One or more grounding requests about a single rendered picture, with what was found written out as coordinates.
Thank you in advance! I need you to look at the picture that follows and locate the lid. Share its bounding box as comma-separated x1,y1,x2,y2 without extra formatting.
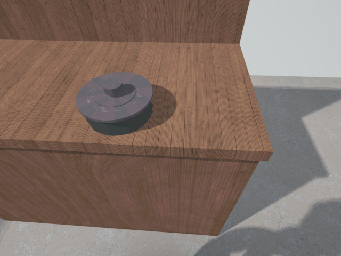
76,72,153,123

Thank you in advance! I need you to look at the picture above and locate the table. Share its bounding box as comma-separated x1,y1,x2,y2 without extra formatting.
0,0,273,236

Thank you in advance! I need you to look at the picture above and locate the pot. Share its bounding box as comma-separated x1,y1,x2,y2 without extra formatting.
86,102,153,136

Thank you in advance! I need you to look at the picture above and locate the knob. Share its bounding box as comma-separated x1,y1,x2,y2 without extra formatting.
102,78,123,96

